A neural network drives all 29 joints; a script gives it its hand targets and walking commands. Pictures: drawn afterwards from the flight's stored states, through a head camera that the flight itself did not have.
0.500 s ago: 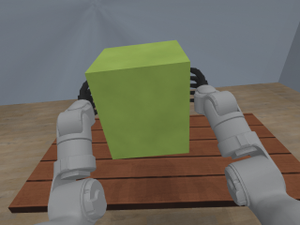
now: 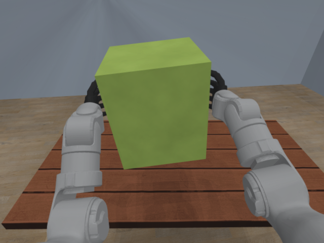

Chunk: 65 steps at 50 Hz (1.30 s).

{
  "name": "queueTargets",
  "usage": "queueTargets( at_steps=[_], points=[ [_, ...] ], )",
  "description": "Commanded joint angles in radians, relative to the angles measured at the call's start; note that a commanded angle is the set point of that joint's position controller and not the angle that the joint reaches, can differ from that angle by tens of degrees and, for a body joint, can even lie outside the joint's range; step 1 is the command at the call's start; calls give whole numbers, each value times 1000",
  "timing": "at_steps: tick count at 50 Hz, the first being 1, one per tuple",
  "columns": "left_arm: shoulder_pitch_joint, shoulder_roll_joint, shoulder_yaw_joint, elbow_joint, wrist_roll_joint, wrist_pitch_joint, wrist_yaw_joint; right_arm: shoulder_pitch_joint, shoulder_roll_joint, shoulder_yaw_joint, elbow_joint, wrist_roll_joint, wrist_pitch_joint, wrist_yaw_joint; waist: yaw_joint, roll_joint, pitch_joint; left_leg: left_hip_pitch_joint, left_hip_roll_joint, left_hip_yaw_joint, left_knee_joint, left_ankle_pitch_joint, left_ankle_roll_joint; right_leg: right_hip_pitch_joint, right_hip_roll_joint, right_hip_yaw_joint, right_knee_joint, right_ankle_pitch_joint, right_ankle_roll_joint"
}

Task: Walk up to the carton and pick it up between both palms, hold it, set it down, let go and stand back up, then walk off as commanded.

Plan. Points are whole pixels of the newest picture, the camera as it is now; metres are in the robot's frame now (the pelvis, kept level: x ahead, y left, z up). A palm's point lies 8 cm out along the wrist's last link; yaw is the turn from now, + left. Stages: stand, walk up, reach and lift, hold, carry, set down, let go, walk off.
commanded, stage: hold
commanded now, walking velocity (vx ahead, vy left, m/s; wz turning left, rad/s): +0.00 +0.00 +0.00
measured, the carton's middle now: (157, 102) +0.41 +0.01 +0.24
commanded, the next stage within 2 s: set down in 0.84 s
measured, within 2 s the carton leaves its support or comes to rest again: neither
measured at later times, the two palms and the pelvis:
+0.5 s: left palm (81, 111) +0.33 +0.18 +0.26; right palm (217, 94) +0.34 -0.12 +0.29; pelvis -0.02 +0.00 +0.00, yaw +0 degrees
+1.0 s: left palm (99, 102) +0.35 +0.14 +0.27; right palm (227, 104) +0.37 -0.16 +0.25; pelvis -0.01 +0.00 +0.00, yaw +0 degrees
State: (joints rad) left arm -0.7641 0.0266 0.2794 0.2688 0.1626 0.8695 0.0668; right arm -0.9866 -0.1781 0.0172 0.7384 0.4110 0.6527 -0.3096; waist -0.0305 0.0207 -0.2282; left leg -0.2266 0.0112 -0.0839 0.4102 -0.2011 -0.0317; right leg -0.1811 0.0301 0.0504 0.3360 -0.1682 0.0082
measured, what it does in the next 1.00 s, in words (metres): stands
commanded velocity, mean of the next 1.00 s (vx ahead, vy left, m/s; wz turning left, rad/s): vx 0.00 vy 0.00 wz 0.00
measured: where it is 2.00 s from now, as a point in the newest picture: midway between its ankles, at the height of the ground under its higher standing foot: outside the picture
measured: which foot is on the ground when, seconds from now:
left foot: down 0.00-1.00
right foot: down 0.00-1.00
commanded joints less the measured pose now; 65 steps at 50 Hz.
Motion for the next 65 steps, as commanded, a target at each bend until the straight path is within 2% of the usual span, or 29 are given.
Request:
queueTargets(
  at_steps=[1,2,3,4,7,10,14,16,19,22,25,30,34,35,38,42,43,46,47,48,51,53,54,56,59,61,62,64,65],
  points=[
    [-824,-589,-533,-377,-267,-85,-152,-808,780,406,-812,229,-7,99,-47,-67,-553,154,-102,29,38,452,-18,412,67,-29,48,701,80],
    [-810,-566,-498,-345,-258,-82,-156,-822,795,418,-831,224,0,94,-29,-109,-544,150,-105,27,31,414,-3,413,61,-34,50,722,94],
    [-816,-530,-447,-296,-254,-83,-163,-840,810,405,-823,204,10,88,-12,-168,-525,148,-104,31,9,322,16,394,51,-38,33,672,110],
    [-826,-508,-410,-266,-250,-86,-165,-852,831,409,-805,201,15,89,8,-198,-526,144,-100,38,-3,276,31,387,39,-36,23,647,120],
    [-818,-464,-321,-181,-237,-91,-173,-895,871,417,-782,184,25,92,54,-266,-477,111,-88,43,-41,156,66,350,18,-35,8,580,148],
    [-841,-412,-249,-68,-215,-97,-179,-923,904,398,-698,150,32,101,92,-330,-390,73,-74,50,-65,65,92,287,13,-34,-26,407,150],
    [-938,-384,-211,22,-180,-110,-187,-919,905,304,-525,99,25,117,76,-304,-285,79,-67,55,-74,-16,104,164,16,-43,-67,96,127],
    [-996,-395,-237,20,-186,-117,-186,-919,909,272,-477,88,15,132,62,-253,-285,84,-64,53,-72,-17,94,128,25,-55,-72,-2,106],
    [-1129,-448,-298,33,-194,-131,-177,-973,861,189,-376,77,-8,163,34,-110,-268,68,-54,47,-82,-84,59,50,38,-54,-81,-168,55],
    [-1178,-558,-412,-10,-227,-139,-163,-943,791,118,-296,66,-33,191,-38,63,-292,54,-31,27,-92,-100,-1,60,45,-46,-55,-101,10],
    [-1112,-632,-461,15,-187,-124,-162,-885,685,53,-205,63,-51,210,-82,209,-262,15,1,-10,-121,-153,-42,122,56,-45,-21,-17,-12],
    [-918,-697,-503,-8,-116,-84,-180,-793,551,24,-191,73,-75,215,-140,330,-256,104,0,-1,-78,71,-117,181,52,-31,-34,131,-40],
    [-870,-731,-566,-176,-127,-65,-184,-736,533,68,-276,112,-70,202,-167,365,-339,217,-8,12,-13,341,-161,219,60,-33,-29,261,-44],
    [-874,-733,-578,-232,-135,-65,-181,-730,542,93,-320,128,-75,200,-163,367,-396,252,-10,11,6,415,-165,248,61,-34,-21,312,-41],
    [-853,-757,-629,-335,-173,-61,-171,-741,566,168,-468,166,-76,181,-162,343,-487,306,-19,10,52,573,-167,278,76,-45,-8,406,-29],
    [-859,-745,-663,-435,-238,-74,-153,-772,641,276,-651,200,-62,153,-136,234,-570,299,-38,10,70,634,-135,313,86,-47,16,506,-3],
    [-857,-713,-618,-494,-232,-88,-153,-782,653,358,-679,196,-72,166,-98,163,-612,351,-56,29,92,716,-100,309,97,-72,0,500,-19],
    [-766,-660,-530,-374,-233,-96,-159,-794,695,412,-806,190,-62,145,-39,-48,-563,259,-89,33,63,611,-39,399,80,-63,2,662,28],
    [-781,-634,-504,-325,-242,-100,-168,-798,713,409,-807,172,-56,137,-40,-107,-535,228,-96,32,48,541,-21,392,66,-62,-1,667,45],
    [-794,-610,-463,-281,-245,-115,-177,-835,739,416,-838,147,-71,131,-18,-160,-533,202,-98,35,35,472,1,392,52,-58,0,688,64],
    [-785,-530,-295,-66,-200,-154,-204,-941,787,378,-789,41,-96,128,33,-302,-447,112,-84,32,-44,195,57,349,3,-56,-17,586,110],
    [-799,-455,-137,140,-135,-200,-219,-977,822,308,-619,-54,-128,150,76,-354,-316,60,-55,42,-89,19,90,260,-29,-46,-50,324,127],
    [-807,-425,-75,181,-101,-221,-226,-987,837,279,-579,-81,-144,162,102,-378,-298,59,-49,49,-97,-14,103,245,-39,-27,-66,212,134],
    [-780,-360,44,312,-24,-247,-244,-911,837,192,-410,-152,-156,187,120,-421,-187,62,-47,65,-105,-59,131,205,-44,-15,-99,-7,139],
    [-873,-312,137,337,55,-306,-250,-827,827,79,-225,-229,-206,232,135,-382,-108,88,-52,85,-122,-62,133,172,-29,-36,-118,-228,125],
    [-990,-313,142,306,77,-346,-252,-788,826,-4,-115,-272,-259,263,116,-307,-78,94,-53,93,-137,-61,117,170,-15,-59,-111,-297,98],
    [-1028,-333,119,286,90,-358,-251,-754,806,-52,-44,-291,-283,281,95,-239,-45,95,-50,96,-148,-76,101,153,-6,-78,-104,-307,78],
    [-1113,-386,31,185,86,-393,-239,-696,798,-95,6,-333,-345,309,69,-152,-71,105,-38,105,-172,-91,64,181,9,-116,-70,-237,56],
    [-1160,-420,-36,124,66,-412,-223,-691,775,-117,20,-341,-377,327,45,-82,-129,134,-29,102,-182,-91,35,198,18,-131,-54,-192,46]
  ],
)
